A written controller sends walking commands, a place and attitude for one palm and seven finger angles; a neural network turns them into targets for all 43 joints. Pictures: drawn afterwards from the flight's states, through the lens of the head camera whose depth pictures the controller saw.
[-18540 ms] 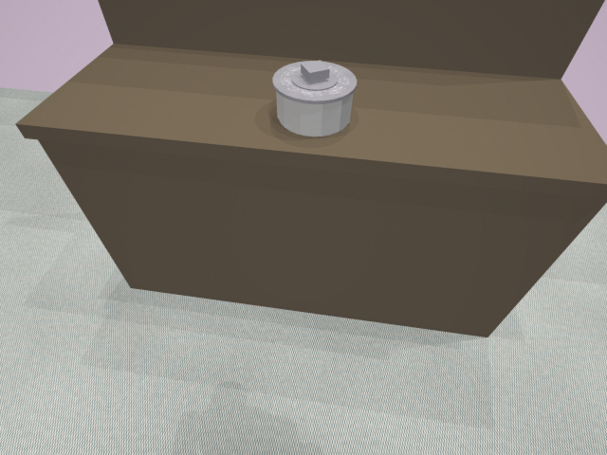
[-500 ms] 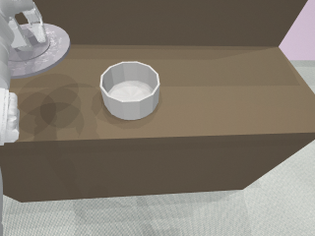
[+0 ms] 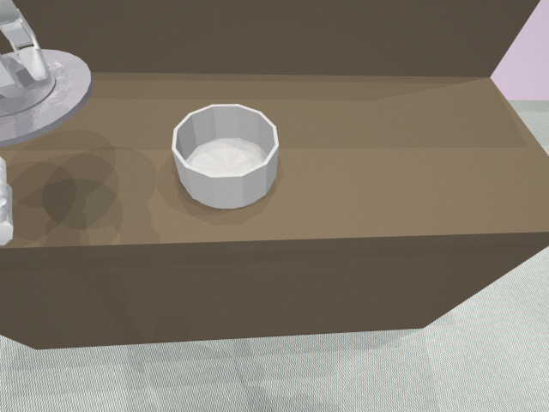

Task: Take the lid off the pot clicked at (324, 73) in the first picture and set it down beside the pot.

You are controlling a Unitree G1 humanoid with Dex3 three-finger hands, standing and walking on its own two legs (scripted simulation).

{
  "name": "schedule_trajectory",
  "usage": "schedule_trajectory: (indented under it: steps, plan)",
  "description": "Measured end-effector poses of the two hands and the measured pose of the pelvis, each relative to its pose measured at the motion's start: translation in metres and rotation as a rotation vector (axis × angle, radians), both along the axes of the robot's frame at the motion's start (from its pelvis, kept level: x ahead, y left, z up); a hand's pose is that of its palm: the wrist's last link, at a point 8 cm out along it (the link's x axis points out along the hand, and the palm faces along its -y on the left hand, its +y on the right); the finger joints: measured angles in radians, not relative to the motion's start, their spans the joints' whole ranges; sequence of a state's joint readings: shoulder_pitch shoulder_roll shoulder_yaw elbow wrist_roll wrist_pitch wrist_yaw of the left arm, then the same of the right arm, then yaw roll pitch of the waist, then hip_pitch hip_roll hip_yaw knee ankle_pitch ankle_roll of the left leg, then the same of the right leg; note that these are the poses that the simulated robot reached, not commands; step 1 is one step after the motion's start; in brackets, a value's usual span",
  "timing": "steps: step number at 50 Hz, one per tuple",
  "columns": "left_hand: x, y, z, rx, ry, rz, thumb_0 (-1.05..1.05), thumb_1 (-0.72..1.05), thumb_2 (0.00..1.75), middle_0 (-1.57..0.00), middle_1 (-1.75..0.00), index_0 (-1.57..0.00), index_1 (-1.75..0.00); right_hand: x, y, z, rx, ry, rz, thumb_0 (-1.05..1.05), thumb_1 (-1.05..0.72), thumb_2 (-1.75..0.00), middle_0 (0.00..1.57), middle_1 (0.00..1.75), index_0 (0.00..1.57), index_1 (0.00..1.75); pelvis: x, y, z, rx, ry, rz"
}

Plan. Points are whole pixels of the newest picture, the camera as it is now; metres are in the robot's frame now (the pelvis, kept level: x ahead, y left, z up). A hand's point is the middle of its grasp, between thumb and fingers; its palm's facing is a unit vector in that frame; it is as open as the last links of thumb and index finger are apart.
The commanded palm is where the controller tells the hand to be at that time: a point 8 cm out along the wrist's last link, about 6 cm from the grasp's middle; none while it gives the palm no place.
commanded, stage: lower the lid onto the table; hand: left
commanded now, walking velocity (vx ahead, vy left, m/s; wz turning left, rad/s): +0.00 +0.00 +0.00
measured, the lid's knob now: (1, 76) +0.51 +0.31 +0.21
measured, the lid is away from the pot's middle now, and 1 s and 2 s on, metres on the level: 0.27 0.24 0.24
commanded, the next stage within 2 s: none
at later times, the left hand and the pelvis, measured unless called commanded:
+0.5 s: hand (43, 83) +0.51 +0.27 +0.20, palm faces -0.42 -0.18 -0.89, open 5.9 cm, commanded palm +0.54 +0.27 +0.27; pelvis +0.00 +0.00 +0.00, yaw -1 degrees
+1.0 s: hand (50, 108) +0.50 +0.27 +0.16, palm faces -0.45 -0.20 -0.87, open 5.9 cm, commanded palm +0.55 +0.27 +0.23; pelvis +0.00 +0.00 -0.01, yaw -2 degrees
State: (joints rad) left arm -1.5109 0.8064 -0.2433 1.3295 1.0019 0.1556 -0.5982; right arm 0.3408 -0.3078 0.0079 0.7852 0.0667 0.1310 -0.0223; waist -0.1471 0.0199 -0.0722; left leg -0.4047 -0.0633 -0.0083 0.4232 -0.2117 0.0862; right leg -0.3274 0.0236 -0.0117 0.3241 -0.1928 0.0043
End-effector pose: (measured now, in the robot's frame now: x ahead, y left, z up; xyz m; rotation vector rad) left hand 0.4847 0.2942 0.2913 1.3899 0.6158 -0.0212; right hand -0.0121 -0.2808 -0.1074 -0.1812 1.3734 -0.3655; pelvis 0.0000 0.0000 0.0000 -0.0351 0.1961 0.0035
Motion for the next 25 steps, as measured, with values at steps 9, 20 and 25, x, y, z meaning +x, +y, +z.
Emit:
schedule_trajectory:
  steps: [9,20,25]
  plan:
    - [0.005,-0.015,-0.017,-0.009,0.020,-0.055,0.03,0.27,0.79,-0.47,-0.94,-0.88,-1.15,0.001,0.000,0.002,-0.027,-0.019,0.008,0.00,-0.90,-0.90,0.20,0.30,0.21,0.30,-0.004,0.000,0.000,0.001,0.002,-0.002]
    - [0.023,-0.022,-0.032,-0.025,0.027,-0.085,0.03,0.27,0.79,-0.46,-0.94,-0.88,-1.15,-0.019,-0.001,0.003,-0.041,0.026,-0.041,0.00,-0.90,-0.90,0.20,0.30,0.21,0.30,0.001,0.001,-0.002,-0.001,0.024,-0.020]
    - [0.027,-0.020,-0.038,-0.005,0.039,-0.084,0.03,0.27,0.79,-0.46,-0.94,-0.88,-1.15,-0.031,0.003,0.003,-0.030,0.066,-0.063,0.00,-0.90,-0.90,0.20,0.30,0.21,0.30,0.003,0.001,-0.003,-0.002,0.035,-0.019]
